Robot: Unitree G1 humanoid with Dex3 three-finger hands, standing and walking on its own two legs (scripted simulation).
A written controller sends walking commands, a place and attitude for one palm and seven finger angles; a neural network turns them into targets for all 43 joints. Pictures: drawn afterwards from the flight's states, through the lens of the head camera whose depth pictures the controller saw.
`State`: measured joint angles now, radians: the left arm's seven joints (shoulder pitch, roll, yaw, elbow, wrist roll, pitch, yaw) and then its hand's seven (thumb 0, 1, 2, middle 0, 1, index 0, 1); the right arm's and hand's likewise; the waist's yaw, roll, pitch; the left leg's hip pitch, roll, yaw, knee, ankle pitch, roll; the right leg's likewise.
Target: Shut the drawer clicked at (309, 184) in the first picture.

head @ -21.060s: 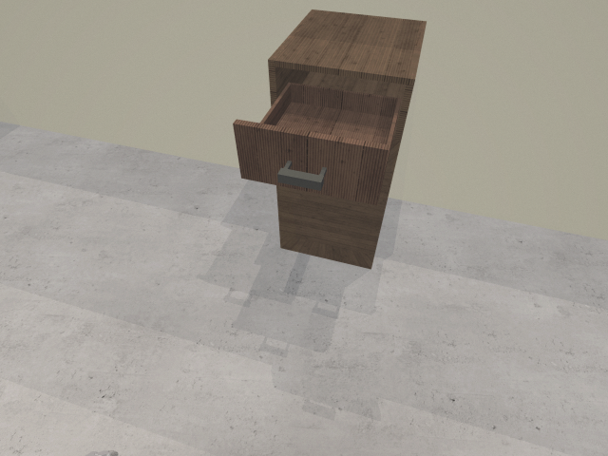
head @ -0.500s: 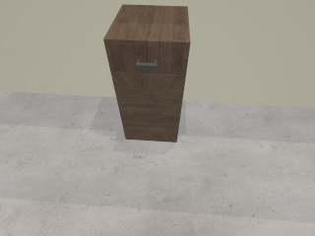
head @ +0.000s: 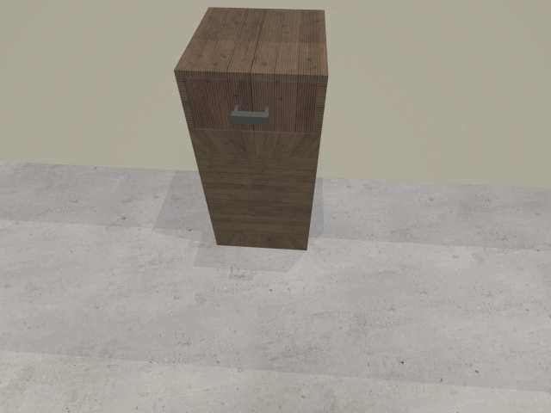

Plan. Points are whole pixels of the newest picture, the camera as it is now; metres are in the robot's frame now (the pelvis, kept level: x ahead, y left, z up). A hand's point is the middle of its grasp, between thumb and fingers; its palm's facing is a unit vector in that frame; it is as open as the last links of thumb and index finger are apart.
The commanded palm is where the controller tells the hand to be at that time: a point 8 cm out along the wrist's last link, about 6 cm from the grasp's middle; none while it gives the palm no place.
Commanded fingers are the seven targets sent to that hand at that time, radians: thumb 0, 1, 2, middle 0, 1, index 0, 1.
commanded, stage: stand and wait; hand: left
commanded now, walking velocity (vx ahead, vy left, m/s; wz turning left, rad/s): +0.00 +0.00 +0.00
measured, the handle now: (251, 113) +0.85 +0.12 -0.06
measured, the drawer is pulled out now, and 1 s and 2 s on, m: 0.00 0.00 0.00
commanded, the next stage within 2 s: none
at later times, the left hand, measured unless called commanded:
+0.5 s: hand out of the picture -0.01 +0.15 -0.18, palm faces +0.06 -0.98 -0.17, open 7.4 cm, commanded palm none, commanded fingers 0.00 0.90 0.90 -0.20 -0.30 -0.20 -0.30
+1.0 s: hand out of the picture -0.01 +0.15 -0.17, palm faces +0.06 -0.98 -0.18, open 7.4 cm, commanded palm none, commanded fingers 0.00 0.90 0.90 -0.20 -0.30 -0.20 -0.30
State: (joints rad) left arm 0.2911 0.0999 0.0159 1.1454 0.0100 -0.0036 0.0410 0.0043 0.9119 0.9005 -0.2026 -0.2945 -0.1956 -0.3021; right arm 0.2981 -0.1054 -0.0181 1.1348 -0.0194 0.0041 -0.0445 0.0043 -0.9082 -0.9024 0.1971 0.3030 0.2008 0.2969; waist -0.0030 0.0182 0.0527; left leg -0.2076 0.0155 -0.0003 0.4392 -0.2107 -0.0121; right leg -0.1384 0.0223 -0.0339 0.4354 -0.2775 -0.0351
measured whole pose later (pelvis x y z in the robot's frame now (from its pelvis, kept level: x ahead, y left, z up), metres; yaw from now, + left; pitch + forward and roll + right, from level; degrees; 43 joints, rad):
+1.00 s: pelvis +0.01 -0.01 +0.00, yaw +0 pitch -1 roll +0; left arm 0.30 0.11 0.02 1.14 0.01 -0.01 0.04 0.00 0.91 0.90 -0.20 -0.29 -0.20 -0.30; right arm 0.30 -0.11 -0.02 1.14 -0.02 0.00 -0.05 0.00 -0.91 -0.90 0.20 0.30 0.20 0.30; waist 0.00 0.01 0.05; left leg -0.18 0.03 -0.01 0.42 -0.22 -0.03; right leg -0.10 0.03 -0.04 0.41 -0.29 -0.05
